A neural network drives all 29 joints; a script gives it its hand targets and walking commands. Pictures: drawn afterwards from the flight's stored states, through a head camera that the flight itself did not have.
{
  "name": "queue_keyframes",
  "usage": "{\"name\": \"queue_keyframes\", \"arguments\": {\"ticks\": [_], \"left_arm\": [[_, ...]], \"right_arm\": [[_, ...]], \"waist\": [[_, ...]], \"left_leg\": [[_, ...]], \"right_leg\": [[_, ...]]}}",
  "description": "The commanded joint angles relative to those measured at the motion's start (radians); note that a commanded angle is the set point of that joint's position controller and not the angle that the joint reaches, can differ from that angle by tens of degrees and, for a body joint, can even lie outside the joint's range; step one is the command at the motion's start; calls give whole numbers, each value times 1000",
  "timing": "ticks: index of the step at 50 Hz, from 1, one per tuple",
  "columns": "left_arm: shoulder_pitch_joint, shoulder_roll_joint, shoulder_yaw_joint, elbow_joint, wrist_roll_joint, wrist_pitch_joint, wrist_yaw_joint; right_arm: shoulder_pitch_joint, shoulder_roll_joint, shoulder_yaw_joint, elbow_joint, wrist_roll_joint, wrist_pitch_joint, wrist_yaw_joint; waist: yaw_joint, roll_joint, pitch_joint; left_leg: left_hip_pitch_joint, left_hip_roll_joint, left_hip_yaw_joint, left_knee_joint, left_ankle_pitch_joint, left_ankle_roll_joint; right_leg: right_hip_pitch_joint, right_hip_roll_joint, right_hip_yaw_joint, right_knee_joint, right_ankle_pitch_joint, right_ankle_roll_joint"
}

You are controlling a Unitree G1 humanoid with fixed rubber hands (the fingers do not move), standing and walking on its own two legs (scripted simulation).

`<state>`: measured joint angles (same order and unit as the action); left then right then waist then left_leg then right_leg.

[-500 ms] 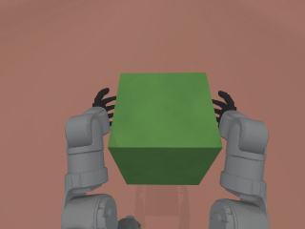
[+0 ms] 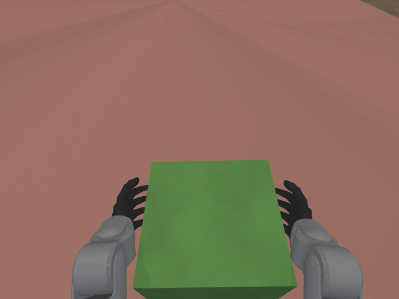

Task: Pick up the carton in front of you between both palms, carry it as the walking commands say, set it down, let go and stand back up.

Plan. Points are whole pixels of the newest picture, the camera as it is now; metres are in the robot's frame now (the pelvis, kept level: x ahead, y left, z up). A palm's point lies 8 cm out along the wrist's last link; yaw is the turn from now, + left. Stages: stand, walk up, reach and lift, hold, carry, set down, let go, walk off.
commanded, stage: carry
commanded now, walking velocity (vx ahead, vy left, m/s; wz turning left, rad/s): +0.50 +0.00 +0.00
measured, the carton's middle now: (210, 240) +0.24 -0.01 +0.02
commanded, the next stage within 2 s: none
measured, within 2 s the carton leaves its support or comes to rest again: neither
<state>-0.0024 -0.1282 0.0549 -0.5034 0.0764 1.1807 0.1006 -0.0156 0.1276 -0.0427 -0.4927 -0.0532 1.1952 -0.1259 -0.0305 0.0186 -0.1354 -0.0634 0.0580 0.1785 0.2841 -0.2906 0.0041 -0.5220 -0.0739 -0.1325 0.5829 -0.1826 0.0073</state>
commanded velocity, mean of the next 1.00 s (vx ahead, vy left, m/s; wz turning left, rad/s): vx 0.50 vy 0.00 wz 0.00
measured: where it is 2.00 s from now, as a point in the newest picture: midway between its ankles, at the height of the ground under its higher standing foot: (195, 158)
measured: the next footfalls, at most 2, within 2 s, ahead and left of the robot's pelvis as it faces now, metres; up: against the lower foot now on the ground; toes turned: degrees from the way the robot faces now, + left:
right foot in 0.10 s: +0.24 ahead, -0.13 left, +0.00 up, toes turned -9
left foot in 0.52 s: +0.48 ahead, +0.11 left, +0.00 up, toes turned +14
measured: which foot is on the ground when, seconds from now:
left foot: down 0.00-0.10, up 0.12-0.50, down 0.52-1.00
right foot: up 0.00-0.08, down 0.10-0.56, up 0.58-0.94, down 0.96-1.00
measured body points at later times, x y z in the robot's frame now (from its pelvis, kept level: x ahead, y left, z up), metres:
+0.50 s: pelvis +0.32 -0.01 -0.01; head +0.29 -0.01 +0.44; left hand +0.56 +0.16 +0.09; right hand +0.58 -0.14 +0.09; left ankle +0.42 +0.11 -0.74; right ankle +0.20 -0.12 -0.75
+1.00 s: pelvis +0.65 -0.02 -0.03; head +0.63 -0.02 +0.42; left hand +0.90 +0.15 +0.07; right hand +0.91 -0.16 +0.07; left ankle +0.45 +0.10 -0.73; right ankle +0.76 -0.10 -0.75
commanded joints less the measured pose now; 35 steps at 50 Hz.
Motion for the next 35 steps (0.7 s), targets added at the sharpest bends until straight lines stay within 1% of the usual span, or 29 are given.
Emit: {"name": "queue_keyframes", "arguments": {"ticks": [1, 2, 3, 4, 5, 6, 7, 8, 9, 10, 11, 12, 14, 16, 19, 22, 23, 24, 25, 26, 27, 28, 29, 30, 31, 32, 33, 34, 35], "left_arm": [[-405, -758, -652, -33, -308, 48, -133], [-400, -738, -637, -19, -309, 59, -131], [-411, -723, -622, -7, -309, 69, -129], [-400, -695, -605, 13, -306, 77, -126], [-381, -688, -592, 42, -308, 81, -124], [-400, -724, -599, 17, -320, 78, -128], [-425, -776, -615, 3, -332, 70, -136], [-475, -825, -642, -19, -349, 61, -143], [-498, -867, -655, -24, -356, 50, -148], [-508, -895, -670, -32, -363, 39, -153], [-507, -909, -681, -37, -371, 32, -159], [-505, -912, -692, -38, -375, 28, -164], [-465, -895, -692, -32, -373, 25, -171], [-437, -871, -694, -33, -369, 25, -175], [-440, -828, -688, -62, -366, 29, -170], [-448, -783, -676, -74, -356, 43, -157], [-444, -770, -670, -71, -347, 50, -151], [-438, -755, -663, -63, -338, 57, -145], [-442, -735, -656, -58, -331, 63, -139], [-445, -730, -658, -66, -331, 71, -137], [-444, -738, -663, -51, -333, 77, -139], [-456, -772, -675, -56, -338, 70, -144], [-443, -806, -674, -23, -336, 62, -151], [-437, -845, -674, -12, -333, 50, -158], [-435, -881, -678, -12, -327, 38, -162], [-431, -905, -681, -10, -323, 26, -163], [-424, -920, -684, -13, -317, 15, -161], [-420, -928, -687, -24, -311, 6, -156], [-412, -928, -686, -32, -302, 0, -151]], "right_arm": [[-421, 706, 629, -70, 306, 34, 183], [-430, 687, 621, -65, 300, 46, 176], [-422, 670, 613, -53, 294, 56, 168], [-435, 657, 601, -58, 289, 68, 161], [-437, 656, 601, -53, 288, 78, 157], [-470, 678, 625, -72, 309, 77, 160], [-500, 725, 638, -78, 323, 69, 167], [-514, 775, 644, -60, 322, 58, 173], [-510, 815, 653, -50, 323, 47, 179], [-498, 848, 662, -46, 323, 35, 182], [-484, 864, 662, -47, 316, 24, 182], [-470, 871, 659, -46, 306, 15, 180], [-426, 868, 648, -33, 283, 6, 173], [-392, 852, 636, -29, 267, 4, 168], [-417, 820, 637, -65, 275, 9, 168], [-422, 781, 630, -69, 287, 23, 166], [-409, 766, 624, -58, 289, 28, 164], [-395, 749, 615, -43, 290, 34, 163], [-386, 732, 605, -32, 289, 39, 163], [-378, 708, 594, -24, 287, 40, 162], [-379, 731, 593, -12, 292, 41, 164], [-399, 771, 609, -30, 303, 34, 170], [-408, 813, 627, -41, 311, 30, 177], [-442, 853, 650, -60, 327, 23, 185], [-469, 882, 670, -72, 340, 13, 194], [-486, 899, 684, -81, 354, 5, 202], [-487, 903, 692, -88, 364, -2, 208], [-487, 900, 698, -98, 370, -7, 213], [-484, 892, 700, -103, 374, -10, 215]], "waist": [[20, 124, -36], [32, 98, -48], [41, 62, -87], [59, -120, -131], [60, -359, -190], [62, -306, -170], [60, -211, -180], [52, -125, -182], [48, -91, -194], [44, -94, -212], [44, -111, -203], [44, -128, -200], [46, -128, -167], [46, -146, -127], [53, -166, -80], [48, -141, -57], [41, -119, -72], [29, -81, -116], [6, -12, -167], [-2, 265, -225], [-2, 314, -206], [-6, 215, -196], [-3, 106, -200], [2, 43, -202], [5, 35, -209], [6, 48, -200], [9, 82, -190], [10, 111, -179], [11, 121, -161]], "left_leg": [[-48, 167, -43, 13, 232, 63], [-88, 141, -2, 114, 296, 41], [-178, 110, 35, 268, 341, 11], [-356, 32, 43, 548, 208, -28], [-562, -58, -6, 803, -160, -47], [-659, -27, -107, 947, -221, -23], [-672, 23, -141, 981, -198, -7], [-660, 51, -164, 972, -169, 0], [-616, 73, -180, 906, -107, 0], [-565, 84, -173, 786, -64, -5], [-534, 68, -141, 706, -47, -7], [-517, 63, -124, 638, -41, -7], [-479, 57, -90, 489, 24, -12], [-451, 36, -50, 341, 93, -15], [-422, 11, 9, 238, 163, -16], [-333, -2, 61, 178, 197, -13], [-248, -22, 80, 157, 172, -6], [-108, -23, 79, 144, 115, 13], [83, 73, -53, 133, 18, 57], [224, 305, -486, -3, -58, 149], [320, 383, -664, -56, 104, 223], [305, 390, -607, -19, 288, 235], [262, 361, -519, -5, 368, 205], [208, 340, -433, -13, 365, 172], [161, 320, -368, -41, 307, 138], [119, 301, -317, -69, 252, 115], [95, 288, -269, -94, 221, 107], [89, 274, -234, -114, 202, 110], [85, 261, -203, -128, 193, 112]], "right_leg": [[180, 40, -114, -103, 88, -7], [274, 55, -132, -120, 41, -16], [431, 38, -102, -114, -23, -37], [572, -141, 205, -204, -143, -95], [694, -338, 586, -343, -155, -207], [686, -374, 650, -383, -39, -253], [648, -343, 547, -344, 111, -229], [606, -328, 458, -323, 163, -198], [560, -312, 392, -344, 163, -173], [535, -283, 323, -369, 72, -145], [491, -266, 265, -398, 37, -133], [474, -256, 226, -415, 0, -136], [446, -225, 150, -441, -51, -137], [447, -202, 94, -443, -24, -131], [466, -204, 65, -416, 64, -124], [454, -183, 26, -343, 84, -103], [435, -156, -3, -265, 128, -87], [391, -121, -55, -120, 200, -62], [238, -82, -96, 77, 201, -26], [7, 27, -93, 391, -52, 25], [-198, 67, 12, 543, -320, 16], [-243, 12, 74, 622, -325, -12], [-258, -10, 93, 644, -304, -16], [-222, -43, 113, 595, -244, -21], [-169, -67, 119, 517, -175, -21], [-136, -59, 99, 445, -142, -19], [-117, -50, 71, 378, -113, -17], [-109, -44, 51, 321, -77, -14], [-102, -40, 37, 271, -39, -10]]}}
